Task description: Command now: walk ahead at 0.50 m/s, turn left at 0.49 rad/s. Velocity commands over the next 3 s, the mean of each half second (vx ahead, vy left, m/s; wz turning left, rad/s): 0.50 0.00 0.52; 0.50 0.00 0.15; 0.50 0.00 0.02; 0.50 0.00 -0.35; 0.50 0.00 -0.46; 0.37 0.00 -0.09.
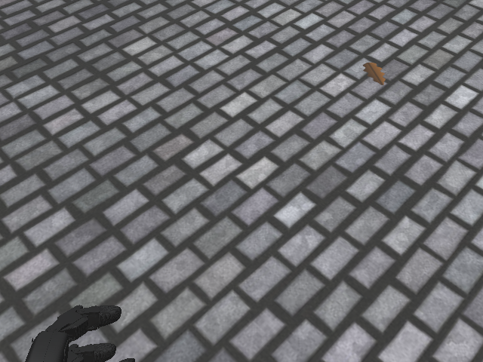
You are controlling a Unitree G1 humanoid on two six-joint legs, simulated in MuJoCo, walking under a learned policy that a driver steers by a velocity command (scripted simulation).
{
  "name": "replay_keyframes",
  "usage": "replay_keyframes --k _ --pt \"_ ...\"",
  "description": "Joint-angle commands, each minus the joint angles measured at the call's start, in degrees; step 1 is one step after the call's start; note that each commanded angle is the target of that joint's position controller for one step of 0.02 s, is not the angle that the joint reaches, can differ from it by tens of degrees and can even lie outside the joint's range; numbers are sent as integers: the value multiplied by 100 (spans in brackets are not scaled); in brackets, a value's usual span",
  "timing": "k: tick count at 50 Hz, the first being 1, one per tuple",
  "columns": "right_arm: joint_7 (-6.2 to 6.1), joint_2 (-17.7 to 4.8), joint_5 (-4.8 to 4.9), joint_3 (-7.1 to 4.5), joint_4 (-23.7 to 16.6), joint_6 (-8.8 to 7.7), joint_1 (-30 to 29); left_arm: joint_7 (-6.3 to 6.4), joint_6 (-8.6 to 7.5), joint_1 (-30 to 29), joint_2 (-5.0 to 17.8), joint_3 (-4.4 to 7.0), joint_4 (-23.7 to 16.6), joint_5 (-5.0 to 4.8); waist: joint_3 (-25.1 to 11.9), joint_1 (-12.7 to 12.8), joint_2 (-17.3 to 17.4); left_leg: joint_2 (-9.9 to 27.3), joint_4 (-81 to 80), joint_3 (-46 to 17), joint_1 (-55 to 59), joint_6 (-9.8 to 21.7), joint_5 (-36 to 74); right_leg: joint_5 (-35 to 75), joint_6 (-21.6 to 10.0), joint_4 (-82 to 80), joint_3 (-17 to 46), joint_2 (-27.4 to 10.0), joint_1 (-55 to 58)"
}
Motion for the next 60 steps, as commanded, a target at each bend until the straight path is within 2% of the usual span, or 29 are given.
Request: replay_keyframes --k 1,2,3,4,6,10,16,20,22,24,25,26,27,28,30,32,36,41,46,49,50,51,52,53,54,55,56,58,60 --pt "-7 -13 1 88 -707 -162 177 105 0 2126 1685 573 95 134 -1919 1052 -1313 -52 3203 259 -3150 57 -215 -986 -1333 -222 2888 -2278 4729" --pt "-11 -435 94 26 -697 -188 186 74 50 2207 1314 500 169 51 -1815 1078 -1530 278 4212 183 -4027 -11 -973 -2080 -1518 -614 3922 -2535 4646" --pt "-10 -828 105 -91 -722 -162 -266 84 65 1936 915 385 117 29 -1033 1159 -894 517 4553 131 -4278 -28 -489 -2219 -1284 -730 3163 -2262 3996" --pt "-11 -813 55 -109 -775 -126 -575 88 87 1634 758 321 100 53 -590 1068 -535 701 4545 292 -4162 -70 -48 -1665 -1115 -829 2393 -2003 3330" --pt "34 -649 3 -134 -887 -50 -782 72 94 1220 526 238 174 96 -60 790 -565 976 4146 327 -3825 -111 437 -797 -996 -1180 1445 -1620 2333" --pt "97 -310 1 -67 -1105 96 -979 71 7 1114 716 332 346 55 141 626 -445 1123 3524 455 -3671 -235 930 117 -1102 -1643 481 -1583 1805" --pt "283 -208 -15 16 -1388 45 -1856 127 67 1295 1049 430 578 17 267 885 -227 1007 1723 823 -3330 -145 2477 646 -884 -1681 -727 -1430 2009" --pt "379 -274 -8 6 -1674 60 -2389 121 174 1619 1249 495 780 -109 438 995 -232 862 1077 1066 -3215 108 2087 970 -720 -1448 -1009 -1637 2564" --pt "385 -400 -50 -64 -1727 67 -2251 118 239 1690 1407 528 864 -164 270 794 -350 540 893 1313 -2655 337 1465 2514 -654 -876 -1138 -1690 2778" --pt "316 -822 -57 -323 -1342 87 -852 141 299 1681 1365 470 918 -168 -518 -16 -269 35 395 1563 -526 663 1747 3641 -418 912 -1497 -1407 2321" --pt "205 -1287 -44 -488 -1130 134 92 154 268 1774 1081 332 826 -1 -1120 -375 311 790 492 421 1266 952 2062 1858 -166 2637 -1572 -1164 933" --pt "185 -1882 -20 -519 -1134 87 -48 56 138 2440 348 69 595 113 -1853 339 1732 2319 -187 -2791 2823 2034 973 -3021 169 4665 -1021 -103 -1288" --pt "211 -1324 -29 -368 -1232 34 117 3 -3 1868 917 185 681 -126 -2226 -136 930 2491 -822 -3385 2780 2015 442 -3101 107 5247 23 -153 -1748" --pt "232 -1112 -77 -292 -1161 -36 -142 -9 -57 1278 1118 247 484 -302 -1311 -162 780 2285 -877 -2453 2153 1736 885 -2648 11 5269 -35 -371 -2180" --pt "222 -748 -94 -169 -1182 -85 -869 78 -62 1102 1011 230 514 -86 -521 280 369 1851 -979 -1238 588 1421 2045 -1827 -23 4456 -65 -792 -1716" --pt "225 -531 -180 -98 -1224 -151 -1101 61 68 1390 933 243 625 -41 -397 590 462 1638 -1283 -750 -181 1367 2756 -1495 -5 4123 5 -925 -1055" --pt "159 -720 -143 -145 -1007 -267 -1024 88 247 1109 647 172 551 27 -57 658 286 1603 -1790 -175 -562 1458 2948 -646 250 3171 -43 -933 -1283" --pt "73 -830 -92 -157 -732 -229 -653 -27 158 202 449 75 360 -11 246 305 337 1305 -1906 463 -466 1094 2537 996 224 1302 -255 -633 -1060" --pt "56 -934 -32 -202 -395 -134 -225 -176 101 -372 556 72 116 -51 441 143 405 1708 -1546 296 446 1007 2602 642 -25 541 -222 -451 -1247" --pt "11 -1027 -20 -238 -314 -52 -303 -213 72 22 746 144 171 -34 181 437 586 1781 -938 294 852 815 3921 -41 -280 341 -396 -227 -610" --pt "-3 -1023 -24 -226 -319 -18 -412 -185 67 606 891 235 337 -17 -189 780 582 1582 -241 474 790 693 4858 -26 -425 207 -599 -26 243" --pt "-23 -845 -72 -144 -355 -1 -394 -133 71 1507 1184 363 579 14 -862 1161 447 1273 928 714 225 505 4765 209 -652 387 -433 -218 1699" --pt "6 -335 -150 30 -517 -79 211 -91 85 2242 1755 492 667 116 -1882 1102 -604 609 3139 982 -1832 117 2743 -39 -1454 533 1664 -1687 4100" --pt "33 -200 -98 91 -433 -183 293 -114 125 2536 1526 450 810 -14 -2417 1175 -1548 -81 4448 553 -3167 -69 -809 -1241 -1975 -499 3794 -2278 4891" --pt "75 -776 40 -48 -535 -273 -208 -107 135 2248 1187 323 756 -83 -1654 1278 -968 299 4933 190 -3837 17 -734 -2126 -1669 -765 3423 -2114 4413" --pt "91 -827 112 -53 -697 -319 -719 -77 158 1847 1026 271 679 -45 -959 1189 -629 605 4817 398 -3997 86 -244 -2104 -1443 -876 2666 -1918 3617" --pt "79 -774 38 -45 -757 -322 -977 -75 165 1490 905 222 649 12 -418 1014 -286 846 4427 550 -3859 79 197 -1604 -1358 -1068 2096 -1702 2744" --pt "59 -645 -57 -73 -686 -225 -798 -84 121 1157 719 157 604 109 -151 665 -442 1114 3910 511 -3197 22 665 -840 -1312 -1386 1531 -1426 1776" --pt "38 -460 -72 -42 -607 -127 -634 -87 59 1144 748 170 673 56 -110 534 -426 1173 3575 583 -3008 -81 819 -330 -1375 -1619 1095 -1326 1464"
